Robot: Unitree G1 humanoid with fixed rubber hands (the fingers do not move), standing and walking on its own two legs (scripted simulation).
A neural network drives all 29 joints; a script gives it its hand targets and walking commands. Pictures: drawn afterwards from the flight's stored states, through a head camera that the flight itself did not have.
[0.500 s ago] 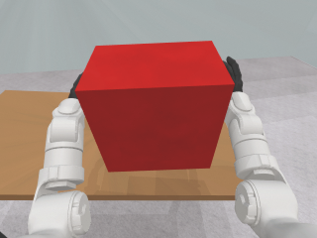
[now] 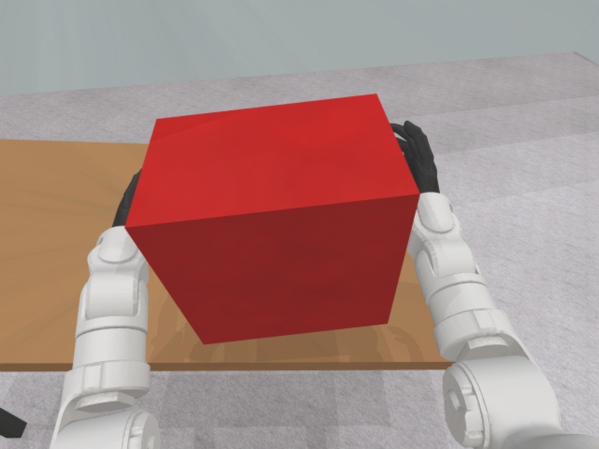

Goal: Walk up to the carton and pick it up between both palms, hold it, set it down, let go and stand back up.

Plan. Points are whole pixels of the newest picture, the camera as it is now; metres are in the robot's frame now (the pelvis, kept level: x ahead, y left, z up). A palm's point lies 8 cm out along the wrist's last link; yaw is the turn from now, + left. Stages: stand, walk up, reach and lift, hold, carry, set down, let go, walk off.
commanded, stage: set down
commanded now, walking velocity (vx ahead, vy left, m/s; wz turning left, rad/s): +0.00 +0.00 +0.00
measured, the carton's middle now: (282, 230) +0.38 +0.02 +0.10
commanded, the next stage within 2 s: none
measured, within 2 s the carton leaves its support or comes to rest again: neither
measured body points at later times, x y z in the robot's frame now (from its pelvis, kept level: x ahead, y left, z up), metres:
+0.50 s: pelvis -0.01 +0.00 +0.00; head -0.01 +0.02 +0.45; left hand +0.38 +0.20 +0.09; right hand +0.41 -0.16 +0.15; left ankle +0.03 +0.15 -0.75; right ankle -0.01 -0.10 -0.75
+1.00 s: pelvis +0.01 +0.00 +0.00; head +0.03 +0.01 +0.45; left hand +0.40 +0.19 +0.06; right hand +0.43 -0.17 +0.12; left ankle +0.03 +0.15 -0.75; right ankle -0.01 -0.10 -0.74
